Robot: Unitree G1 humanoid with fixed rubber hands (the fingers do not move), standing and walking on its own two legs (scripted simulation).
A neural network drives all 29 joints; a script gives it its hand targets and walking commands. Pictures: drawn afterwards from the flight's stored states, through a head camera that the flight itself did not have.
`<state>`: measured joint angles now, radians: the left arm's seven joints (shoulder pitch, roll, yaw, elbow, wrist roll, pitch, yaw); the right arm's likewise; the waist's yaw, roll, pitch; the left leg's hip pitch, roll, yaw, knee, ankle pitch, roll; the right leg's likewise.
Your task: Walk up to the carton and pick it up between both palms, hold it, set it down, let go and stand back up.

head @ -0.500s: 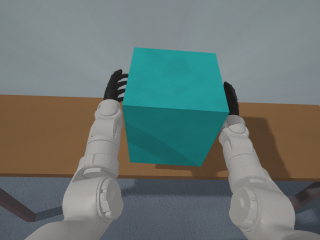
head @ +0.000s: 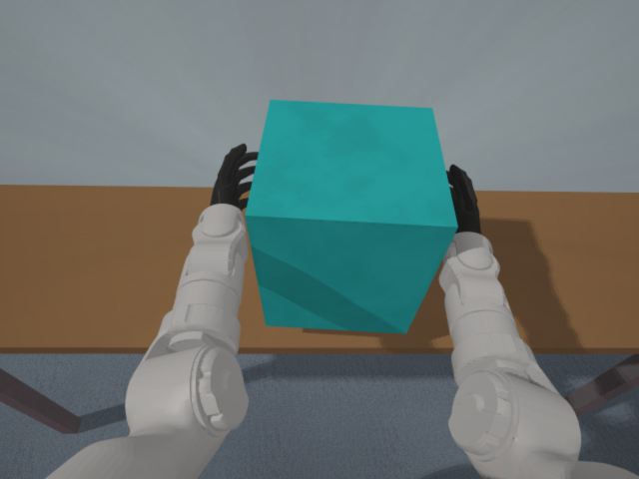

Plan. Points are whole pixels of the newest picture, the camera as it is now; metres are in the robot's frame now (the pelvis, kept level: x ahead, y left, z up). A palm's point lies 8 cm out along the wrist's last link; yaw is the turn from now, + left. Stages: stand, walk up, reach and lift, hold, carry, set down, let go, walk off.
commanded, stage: set down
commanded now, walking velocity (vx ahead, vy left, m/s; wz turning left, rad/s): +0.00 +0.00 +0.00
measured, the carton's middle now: (342, 225) +0.43 +0.00 +0.07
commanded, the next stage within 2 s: none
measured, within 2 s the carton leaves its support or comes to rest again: rests again in 0.88 s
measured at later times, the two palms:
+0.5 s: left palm (239, 211) +0.44 +0.14 +0.08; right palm (460, 234) +0.41 -0.16 +0.08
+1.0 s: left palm (243, 228) +0.43 +0.14 +0.06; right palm (457, 251) +0.41 -0.16 +0.05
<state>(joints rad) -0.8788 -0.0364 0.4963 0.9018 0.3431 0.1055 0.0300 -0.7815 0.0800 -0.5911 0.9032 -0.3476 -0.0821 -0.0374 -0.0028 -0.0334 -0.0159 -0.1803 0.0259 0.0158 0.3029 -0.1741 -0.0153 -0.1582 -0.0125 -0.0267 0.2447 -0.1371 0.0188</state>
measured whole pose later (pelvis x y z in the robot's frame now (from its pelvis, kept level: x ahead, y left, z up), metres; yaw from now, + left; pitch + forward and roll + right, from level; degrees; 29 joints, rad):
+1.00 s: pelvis +0.00 +0.00 +0.00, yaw -1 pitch +11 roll +0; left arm -0.90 -0.01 0.54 1.12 0.35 -0.11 0.04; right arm -0.76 0.11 -0.70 0.93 -0.48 -0.20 -0.03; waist 0.00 -0.01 -0.07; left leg -0.35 0.03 0.03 0.32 -0.16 -0.01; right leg -0.34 -0.01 -0.02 0.28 -0.13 0.02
